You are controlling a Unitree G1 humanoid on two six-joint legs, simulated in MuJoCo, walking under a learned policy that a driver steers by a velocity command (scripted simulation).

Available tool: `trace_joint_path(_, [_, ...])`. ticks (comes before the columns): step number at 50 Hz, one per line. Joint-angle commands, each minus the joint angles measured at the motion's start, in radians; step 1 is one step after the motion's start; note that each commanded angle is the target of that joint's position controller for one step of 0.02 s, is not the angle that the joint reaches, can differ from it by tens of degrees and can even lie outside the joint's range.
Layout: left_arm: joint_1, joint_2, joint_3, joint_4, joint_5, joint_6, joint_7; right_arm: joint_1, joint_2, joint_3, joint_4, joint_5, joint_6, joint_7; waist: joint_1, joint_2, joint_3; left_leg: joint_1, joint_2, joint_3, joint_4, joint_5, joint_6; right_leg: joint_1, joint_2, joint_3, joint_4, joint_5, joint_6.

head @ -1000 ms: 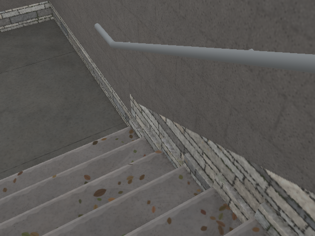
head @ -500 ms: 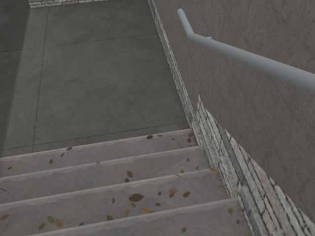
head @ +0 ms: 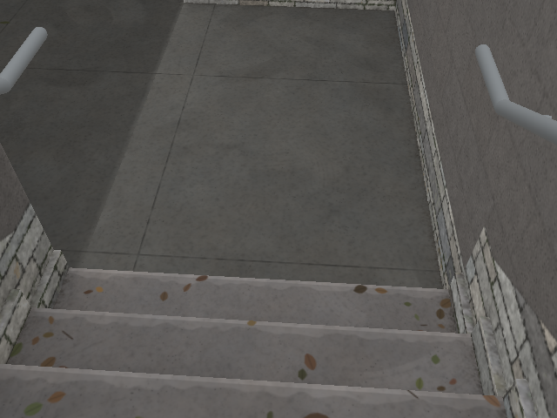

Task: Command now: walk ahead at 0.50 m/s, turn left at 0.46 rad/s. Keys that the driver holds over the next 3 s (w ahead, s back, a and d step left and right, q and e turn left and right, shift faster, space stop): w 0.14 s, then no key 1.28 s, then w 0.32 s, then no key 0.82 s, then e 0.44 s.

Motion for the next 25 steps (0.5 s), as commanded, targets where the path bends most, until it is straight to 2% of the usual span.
trace_joint_path(1, [0.135, -0.023, -0.017, -0.007, 0.023, 0.022, -0.028, -0.135, -0.086, 0.02, -0.115, 0.005, -0.039, -0.007, 0.091, 0.092, 0.093, -0.438, 0.252, -0.264, -0.218, 0.095, 0.25, 0.167, -0.005, 0.026, -0.245, 0.305, -0.023])
trace_joint_path(2, [0.156, -0.016, -0.024, 0.003, 0.022, 0.018, -0.058, -0.114, -0.092, 0.027, -0.114, -0.031, -0.039, -0.004, 0.11, 0.061, 0.101, -0.547, 0.22, -0.213, -0.113, 0.119, 0.227, 0.25, 0.012, 0.014, -0.219, 0.467, -0.019])
trace_joint_path(3, [0.066, -0.003, -0.028, -0.016, 0.031, 0.016, -0.07, -0.015, -0.052, 0.036, -0.081, -0.044, -0.05, -0.022, 0.037, 0.007, 0.093, -0.379, 0.201, -0.241, -0.029, 0.075, 0.225, 0.076, -0.013, 0.096, -0.38, 0.694, -0.001])
trace_joint_path(4, [-0.014, 0.015, -0.032, -0.052, 0.032, 0.015, -0.07, 0.073, -0.051, 0.038, -0.055, -0.038, -0.056, -0.035, -0.009, 0.047, 0.077, -0.232, 0.218, -0.291, 0.042, 0.073, 0.231, -0.03, -0.009, 0.094, -0.465, 0.738, 0.015])
trace_joint_path(5, [-0.076, 0.029, -0.042, -0.071, 0.017, 0.013, -0.06, 0.097, -0.013, 0.044, -0.052, -0.022, -0.058, -0.053, -0.048, 0.017, 0.053, -0.224, 0.18, -0.24, 0.115, -0.028, 0.184, 0.033, -0.001, 0.081, -0.73, 0.908, 0.019])
trace_joint_path(6, [-0.125, 0.028, -0.045, -0.088, 0.005, 0.021, -0.058, 0.145, -0.041, 0.051, -0.03, -0.038, -0.051, -0.048, -0.048, 0.032, 0.071, -0.33, 0.176, -0.258, 0.124, -0.082, 0.185, 0.157, 0.019, 0.029, -0.752, 0.933, 0.026])
trace_joint_path(7, [-0.144, 0.039, -0.044, -0.109, 0.0, 0.033, -0.063, 0.156, -0.067, 0.05, -0.023, -0.043, -0.041, -0.038, -0.039, 0.07, 0.094, -0.381, 0.182, -0.27, 0.109, -0.114, 0.189, 0.243, 0.042, -0.017, -0.756, 0.838, 0.031])
trace_joint_path(8, [-0.179, 0.047, -0.042, -0.126, -0.001, 0.044, -0.071, 0.15, -0.075, 0.046, -0.037, -0.042, -0.031, -0.029, -0.051, 0.095, 0.093, -0.416, 0.175, -0.266, 0.136, -0.098, 0.177, 0.316, 0.061, -0.05, -0.738, 0.757, 0.04])
trace_joint_path(9, [-0.211, 0.064, -0.039, -0.143, -0.008, 0.053, -0.08, 0.16, -0.066, 0.048, -0.048, -0.036, -0.024, -0.031, -0.053, 0.071, 0.102, -0.346, 0.193, -0.312, 0.182, -0.085, 0.161, 0.302, 0.053, -0.033, -0.81, 0.721, 0.028])
trace_joint_path(10, [-0.238, 0.071, -0.042, -0.142, -0.013, 0.048, -0.075, 0.177, -0.076, 0.044, -0.057, -0.018, -0.017, -0.044, -0.078, 0.039, 0.128, -0.23, 0.203, -0.363, 0.236, -0.082, 0.142, 0.261, 0.036, -0.001, -0.964, 0.72, 0.02])
trace_joint_path(11, [-0.2, 0.063, -0.044, -0.13, -0.018, 0.039, -0.067, 0.182, -0.118, 0.037, -0.052, -0.009, -0.005, -0.052, -0.072, 0.054, 0.132, -0.158, 0.222, -0.401, 0.274, -0.018, 0.138, 0.297, 0.051, -0.005, -1.029, 0.675, 0.011])
trace_joint_path(12, [-0.1, 0.084, -0.03, -0.092, -0.031, 0.032, -0.056, 0.146, -0.13, 0.033, -0.046, -0.008, 0.008, -0.049, -0.016, 0.044, 0.135, -0.154, 0.226, -0.397, 0.335, 0.058, 0.116, 0.415, 0.049, -0.02, -1.128, 0.698, -0.018])
trace_joint_path(13, [0.1, 0.154, 0.012, -0.024, -0.05, 0.012, -0.045, 0.166, -0.115, 0.035, -0.03, -0.03, 0.017, -0.019, 0.07, 0.012, 0.058, -0.216, 0.156, -0.321, 0.526, 0.189, 0.044, 0.693, 0.057, -0.065, -1.123, 0.783, -0.07])
trace_joint_path(14, [0.352, 0.261, 0.056, 0.029, -0.056, 0.008, -0.053, 0.281, -0.013, 0.052, -0.006, -0.038, 0.015, 0.029, 0.142, -0.13, -0.21, -0.459, 0.058, -0.177, 0.861, 0.149, -0.069, 1.225, -0.076, 0.005, -0.809, 1.251, -0.238])
trace_joint_path(15, [0.388, 0.316, 0.069, 0.034, -0.066, 0.03, -0.101, 0.401, 0.006, 0.042, 0.0, 0.008, 0.012, 0.045, 0.099, -0.292, -0.461, -0.614, -0.044, -0.044, 1.37, -0.591, -0.133, 1.436, -0.285, 0.229, -0.742, 1.463, -0.431])
trace_joint_path(16, [0.371, 0.278, 0.061, 0.031, -0.038, 0.042, -0.105, 0.226, -0.066, 0.024, -0.077, 0.039, 0.022, 0.04, 0.138, -0.14, -0.337, -0.79, -0.003, -0.031, 1.554, -0.574, -0.125, 1.284, -0.284, 0.297, -0.792, 1.347, -0.389])
trace_joint_path(17, [0.279, 0.254, 0.05, 0.02, -0.048, 0.044, -0.11, 0.128, -0.056, 0.028, -0.143, 0.048, 0.026, 0.021, 0.104, -0.084, -0.227, -0.876, 0.042, -0.046, 1.533, -0.482, -0.116, 1.1, -0.304, 0.329, -0.862, 1.015, -0.364])
trace_joint_path(18, [0.122, 0.124, -0.001, -0.018, -0.077, 0.034, -0.118, 0.046, -0.045, 0.036, -0.175, 0.046, 0.022, -0.002, 0.049, 0.002, -0.132, -0.834, 0.121, -0.088, 1.368, -0.345, -0.12, 0.832, -0.295, 0.341, -0.937, 0.685, -0.32])
trace_joint_path(19, [0.048, 0.037, -0.04, -0.022, -0.075, 0.026, -0.121, 0.049, -0.006, 0.052, -0.166, 0.044, 0.021, -0.014, -0.008, 0.038, -0.055, -0.666, 0.189, -0.139, 1.24, -0.273, -0.139, 0.579, -0.29, 0.279, -0.983, 0.726, -0.265])
trace_joint_path(20, [0.032, 0.023, -0.049, -0.002, -0.049, 0.021, -0.11, 0.079, 0.079, 0.076, -0.155, 0.05, 0.024, -0.014, -0.057, 0.038, 0.021, -0.503, 0.236, -0.159, 1.116, -0.211, -0.155, 0.362, -0.253, 0.202, -1.044, 0.746, -0.247])
trace_joint_path(21, [0.055, 0.055, -0.044, 0.022, -0.058, 0.007, -0.103, 0.115, 0.09, 0.077, -0.153, 0.052, 0.033, -0.003, -0.074, -0.023, 0.063, -0.406, 0.213, -0.104, 1.096, -0.303, -0.184, 0.227, -0.2, 0.14, -1.079, 0.76, -0.25])
trace_joint_path(22, [0.049, 0.03, -0.047, 0.018, -0.056, -0.014, -0.071, 0.139, 0.06, 0.071, -0.14, 0.005, 0.04, -0.001, -0.045, 0.022, 0.054, -0.405, 0.245, -0.115, 0.896, -0.025, -0.166, 0.221, -0.097, 0.069, -1.064, 0.59, -0.239])
trace_joint_path(23, [0.031, 0.038, -0.057, 0.016, -0.06, -0.025, -0.058, 0.135, 0.056, 0.068, -0.133, -0.012, 0.042, 0.007, -0.051, -0.019, 0.054, -0.357, 0.231, -0.075, 0.813, 0.039, -0.173, 0.181, -0.059, 0.043, -1.043, 0.567, -0.222])
trace_joint_path(24, [0.025, 0.027, -0.064, 0.024, -0.064, -0.03, -0.057, 0.142, 0.037, 0.061, -0.118, -0.002, 0.044, 0.016, -0.05, 0.026, 0.039, -0.318, 0.24, -0.069, 0.665, 0.196, -0.196, 0.175, -0.049, 0.041, -1.009, 0.544, -0.199])
trace_joint_path(25, [0.013, 0.084, -0.056, 0.019, -0.07, -0.034, -0.06, 0.143, 0.008, 0.047, -0.11, -0.003, 0.048, 0.024, -0.063, 0.075, 0.019, -0.206, 0.25, -0.042, 0.432, 0.294, -0.213, 0.147, -0.026, 0.005, -1.005, 0.527, -0.154])
Next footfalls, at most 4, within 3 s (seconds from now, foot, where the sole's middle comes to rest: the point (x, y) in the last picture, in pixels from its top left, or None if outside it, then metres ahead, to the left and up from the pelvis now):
0.26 right None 0.31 -0.15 -0.91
0.58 left None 0.32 0.08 -0.91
1.82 left None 0.41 0.08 -0.91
2.14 right None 0.63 -0.06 -1.06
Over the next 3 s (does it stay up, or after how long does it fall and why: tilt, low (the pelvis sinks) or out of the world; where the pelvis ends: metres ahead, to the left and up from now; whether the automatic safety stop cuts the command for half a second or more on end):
stays up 0.62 0.01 -0.32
